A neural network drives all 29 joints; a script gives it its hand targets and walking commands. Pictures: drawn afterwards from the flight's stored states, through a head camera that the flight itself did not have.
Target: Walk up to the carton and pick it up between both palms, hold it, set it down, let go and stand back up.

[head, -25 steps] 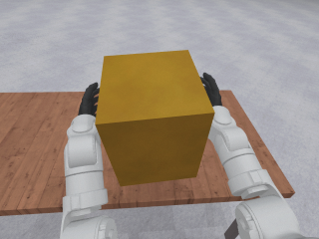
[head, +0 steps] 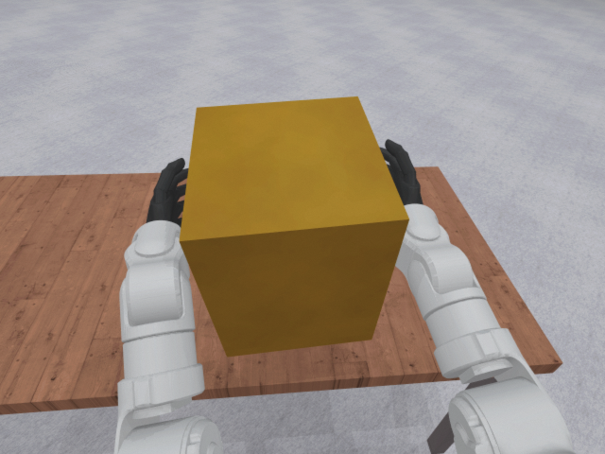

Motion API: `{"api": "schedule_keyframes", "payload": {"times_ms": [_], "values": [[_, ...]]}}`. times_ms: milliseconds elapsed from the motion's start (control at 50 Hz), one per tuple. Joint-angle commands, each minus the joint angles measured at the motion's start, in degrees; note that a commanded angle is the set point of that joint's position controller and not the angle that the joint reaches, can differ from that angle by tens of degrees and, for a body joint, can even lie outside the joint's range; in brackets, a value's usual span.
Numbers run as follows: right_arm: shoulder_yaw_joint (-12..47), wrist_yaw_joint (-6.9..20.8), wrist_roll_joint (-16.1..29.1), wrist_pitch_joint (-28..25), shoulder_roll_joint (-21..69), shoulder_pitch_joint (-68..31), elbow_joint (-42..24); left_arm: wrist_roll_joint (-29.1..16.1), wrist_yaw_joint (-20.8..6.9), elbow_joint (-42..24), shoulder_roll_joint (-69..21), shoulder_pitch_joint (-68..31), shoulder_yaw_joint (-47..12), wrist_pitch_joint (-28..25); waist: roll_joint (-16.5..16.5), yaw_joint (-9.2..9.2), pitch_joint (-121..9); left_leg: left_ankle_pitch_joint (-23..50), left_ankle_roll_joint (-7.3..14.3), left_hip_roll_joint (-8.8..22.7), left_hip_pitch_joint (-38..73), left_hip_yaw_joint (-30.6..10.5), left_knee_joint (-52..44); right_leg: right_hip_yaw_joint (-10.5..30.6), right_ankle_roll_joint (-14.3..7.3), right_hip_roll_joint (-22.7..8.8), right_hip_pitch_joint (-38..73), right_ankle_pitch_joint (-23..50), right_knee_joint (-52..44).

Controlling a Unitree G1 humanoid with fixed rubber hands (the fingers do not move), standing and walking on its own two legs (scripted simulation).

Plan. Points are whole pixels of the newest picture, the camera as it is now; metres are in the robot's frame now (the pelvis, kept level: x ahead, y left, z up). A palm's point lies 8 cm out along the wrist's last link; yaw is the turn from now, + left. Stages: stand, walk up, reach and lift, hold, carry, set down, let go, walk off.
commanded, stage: set down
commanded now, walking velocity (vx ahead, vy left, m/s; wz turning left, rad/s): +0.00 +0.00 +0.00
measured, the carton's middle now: (290, 231) +0.36 +0.01 +0.14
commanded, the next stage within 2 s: none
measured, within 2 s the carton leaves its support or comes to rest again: neither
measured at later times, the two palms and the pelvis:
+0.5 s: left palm (178, 221) +0.39 +0.15 +0.14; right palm (394, 220) +0.37 -0.14 +0.14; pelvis +0.01 +0.01 +0.00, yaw +0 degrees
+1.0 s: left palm (183, 229) +0.40 +0.15 +0.12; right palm (392, 233) +0.37 -0.14 +0.12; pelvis +0.01 +0.02 +0.00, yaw +0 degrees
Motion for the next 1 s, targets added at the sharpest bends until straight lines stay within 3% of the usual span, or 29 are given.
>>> {"api": "schedule_keyframes", "payload": {"times_ms": [0, 60, 80, 100, 120, 140, 160, 200, 220, 240, 280, 300, 320, 340, 360, 440, 500, 600, 620, 640, 680, 700, 760, 780, 800, 840, 880, 940, 980], "values": [[19.0, 5.7, 2.1, -4.9, 32.1, -37.1, -18.7, -7.8, -8.3, -7.0, -27.5, -39.0, -30.7, -5.4, 5.4, -1.57, -24.7, 21.7, -1.8, -5.4, 6.9, 2.7, 1.4, -1.9, 0.6, 4.1, 3.5, 19.2, 0.9], [14.9, 6.9, -1.1, -7.6, 30.6, -36.8, -13.3, -5.0, -8.4, -2.5, -27.2, -40.3, -28.1, -7.0, 5.5, -0.76, -19.7, 14.7, -1.4, -5.2, 4.3, 3.7, -0.6, -2.7, 0.2, 3.6, 0.7, 9.8, -0.3], [12.8, 7.4, -3.4, -9.1, 29.9, -37.7, -11.9, -3.4, -8.9, 1.7, -25.5, -41.6, -24.9, -8.3, 4.5, -0.72, -17.5, 11.0, -1.0, -4.8, 2.9, 4.1, -1.8, -3.4, 0.5, 3.4, -0.3, 6.0, -0.7], [11.5, 7.9, -4.7, -11.1, 30.0, -38.7, -10.6, -2.7, -9.2, 3.0, -26.0, -41.9, -24.8, -9.8, 4.1, 0.25, -17.8, 6.9, -0.3, -4.5, 2.1, 5.0, -2.6, -3.5, -0.1, 3.2, -0.2, 2.3, -1.4], [10.7, 8.4, -6.1, -13.0, 29.8, -38.8, -10.5, -2.4, -9.0, 4.1, -26.4, -42.5, -24.6, -11.0, 3.0, 0.24, -18.8, 6.0, 0.3, -4.4, 2.0, 5.2, -2.7, -3.8, -0.5, 2.9, -1.0, 0.9, -1.5], [8.8, 8.9, -8.2, -14.8, 29.3, -39.2, -8.7, -1.3, -9.1, 7.2, -25.9, -41.7, -22.7, -12.1, 4.0, 1.36, -17.7, 5.1, 0.1, -4.6, 1.6, 5.7, -3.6, -4.1, 0.0, 2.6, -0.5, 0.8, -1.6], [7.0, 9.2, -9.9, -16.4, 28.3, -37.8, -6.3, -0.1, -9.4, 9.6, -25.7, -40.0, -22.1, -12.7, 4.0, 1.37, -16.9, 3.9, 0.2, -4.2, 1.4, 6.2, -4.1, -3.9, 0.0, 2.6, 0.0, -0.6, -2.1], [4.8, 9.5, -12.8, -19.4, 28.6, -37.9, -4.8, 0.7, -10.1, 14.5, -24.5, -38.0, -19.7, -14.6, 1.4, 2.05, -15.7, 0.7, 1.2, -4.1, 0.5, 6.8, -5.0, -4.2, 0.6, 2.4, 0.6, -0.9, -2.9], [5.1, 9.3, -13.0, -20.9, 28.7, -38.5, -4.7, 0.7, -10.2, 16.1, -24.3, -37.5, -19.4, -15.2, 1.7, 2.62, -16.7, -0.1, 1.4, -3.4, 1.3, 7.0, -5.9, -4.6, 0.9, 2.3, 1.3, -0.6, -2.8], [4.8, 9.3, -13.7, -22.1, 28.1, -37.0, -3.5, 0.1, -10.4, 14.8, -25.0, -36.0, -20.1, -16.1, 0.4, 1.59, -15.7, 1.3, 1.4, -3.6, 0.7, 7.1, -5.3, -4.7, 0.5, 2.6, 1.6, 0.3, -3.0], [4.3, 9.2, -14.5, -24.1, 27.8, -37.5, -2.9, 0.5, -10.2, 17.3, -24.6, -35.5, -18.5, -17.6, 0.6, 3.22, -16.2, 2.7, 1.7, -3.3, 0.7, 6.9, -5.3, -4.5, 1.2, 2.5, 2.4, 1.8, -2.4], [3.9, 9.1, -14.9, -24.9, 27.8, -37.3, -2.5, -0.2, -10.0, 17.1, -25.6, -36.1, -19.9, -18.1, 1.2, 1.89, -17.2, 4.0, 1.4, -3.3, 1.2, 7.1, -5.7, -4.7, 1.3, 2.6, 3.5, 3.1, -3.1], [4.1, 9.0, -14.4, -25.5, 26.9, -36.8, -2.5, -0.2, -9.8, 17.2, -26.3, -35.2, -20.2, -18.4, 1.5, 2.34, -17.2, 5.5, 1.0, -3.0, 1.9, 7.2, -5.1, -4.8, 0.9, 3.1, 2.7, 2.5, -3.5], [4.0, 9.2, -14.2, -25.9, 27.4, -36.5, -1.1, -0.6, -9.5, 17.1, -26.0, -36.5, -20.2, -18.6, 2.4, 1.28, -16.3, 6.4, 0.8, -2.9, 2.2, 6.7, -4.3, -4.5, 0.7, 3.0, 2.3, 2.4, -3.4], [3.8, 8.9, -14.8, -26.2, 26.8, -36.0, -1.6, -0.9, -9.5, 18.4, -26.4, -35.1, -20.4, -19.0, 1.1, 1.22, -16.7, 7.2, 0.7, -2.9, 3.0, 7.3, -4.3, -5.1, 0.8, 3.1, 2.6, 3.2, -3.7], [8.0, 8.1, -11.9, -27.6, 27.5, -35.3, -4.2, -3.2, -7.9, 10.6, -28.2, -37.4, -25.7, -20.4, 5.0, 0.3, -22.7, 21.2, -1.2, -3.0, 6.1, 5.8, 0.4, -5.0, 0.7, 3.9, 3.6, 13.8, -1.3], [9.9, 7.3, -10.8, -28.5, 28.8, -34.6, -5.6, -4.3, -7.0, 9.5, -30.0, -37.0, -28.6, -21.5, 6.3, -0.91, -27.3, 30.8, -2.9, -3.3, 9.1, 5.0, 3.6, -4.5, 0.9, 4.0, 5.2, 21.7, -0.3], [15.1, 6.2, -7.8, -28.9, 30.6, -33.1, -8.8, -5.9, -5.9, 7.7, -30.0, -35.1, -31.9, -22.9, 8.9, -0.26, -32.5, 40.0, -4.2, -3.3, 7.9, 3.2, 6.2, -3.2, 1.3, 3.9, 8.4, 33.2, 2.1], [15.3, 6.0, -7.8, -28.1, 31.2, -30.8, -7.7, -4.5, -6.0, 7.1, -30.1, -34.8, -31.5, -23.1, 8.7, -0.93, -31.8, 37.8, -4.3, -3.9, 8.0, 3.5, 5.7, -3.5, 1.3, 4.2, 8.8, 34.0, 2.2], [16.8, 5.9, -7.4, -27.6, 31.3, -30.2, -9.3, -4.5, -6.1, 6.2, -29.8, -32.6, -32.0, -22.8, 7.1, 0.76, -32.9, 38.3, -3.7, -3.5, 6.9, 3.3, 5.4, -3.3, 1.5, 4.0, 9.8, 34.4, 2.6], [16.7, 5.8, -7.3, -26.8, 31.6, -28.2, -7.6, -4.3, -6.5, 7.5, -29.5, -32.4, -31.4, -22.1, 6.8, 0.16, -29.6, 37.7, -3.7, -3.6, 5.8, 3.3, 4.9, -2.8, 1.9, 3.4, 10.1, 34.5, 2.5], [16.0, 5.5, -7.7, -26.4, 31.4, -28.3, -7.8, -3.7, -7.1, 10.1, -29.0, -30.9, -29.9, -21.8, 6.4, -0.81, -27.2, 35.0, -3.4, -4.2, 6.0, 3.4, 4.0, -2.9, 1.9, 3.5, 8.9, 33.3, 2.0], [13.4, 5.6, -9.7, -24.8, 29.3, -27.1, -5.5, -1.9, -8.3, 13.8, -27.3, -29.4, -26.8, -20.6, 4.7, -0.67, -19.2, 23.5, -2.2, -3.8, 1.8, 4.5, 0.2, -3.2, 2.0, 2.8, 7.9, 25.4, 0.0], [13.1, 5.5, -10.4, -25.1, 30.1, -26.2, -5.6, -2.1, -8.3, 12.3, -27.8, -30.9, -26.8, -20.8, 5.2, -1.8, -20.2, 23.4, -2.3, -3.8, 2.9, 4.9, 0.3, -3.5, 2.2, 3.2, 8.4, 26.1, 0.5], [13.6, 5.7, -9.6, -25.4, 29.5, -28.4, -6.6, -1.9, -8.3, 13.6, -27.7, -30.6, -26.1, -20.8, 4.1, 0.38, -20.4, 24.2, -2.1, -3.4, 2.2, 4.7, 1.0, -3.4, 2.2, 3.1, 7.3, 25.5, 0.7], [13.2, 5.7, -9.8, -26.1, 30.2, -29.3, -7.3, -2.8, -8.5, 12.1, -27.9, -33.8, -26.5, -22.1, 4.1, -1.29, -22.9, 25.3, -2.3, -4.2, 3.6, 4.5, 1.6, -3.7, 2.1, 3.5, 7.0, 26.6, 0.5], [14.3, 5.7, -10.5, -27.4, 30.3, -31.1, -9.0, -3.3, -8.0, 12.4, -28.2, -34.9, -26.7, -23.9, 4.0, 0.16, -28.3, 28.4, -2.2, -4.0, 4.3, 4.3, 2.7, -3.2, 2.0, 3.6, 6.6, 28.1, 1.1], [12.0, 6.1, -12.5, -28.1, 31.5, -31.5, -7.3, -3.5, -7.8, 17.5, -27.1, -36.8, -25.7, -25.4, 3.2, -0.39, -27.0, 21.9, -1.7, -3.5, 3.7, 4.7, 1.2, -3.4, 2.1, 3.2, 5.7, 24.4, 0.3], [10.0, 6.6, -13.9, -28.0, 30.8, -31.2, -3.5, -2.5, -8.1, 21.6, -28.2, -36.4, -24.3, -26.2, 3.4, 1.26, -24.3, 16.1, -1.1, -3.3, 0.8, 5.9, -1.1, -3.5, 1.6, 3.0, 4.8, 17.8, -0.3]]}}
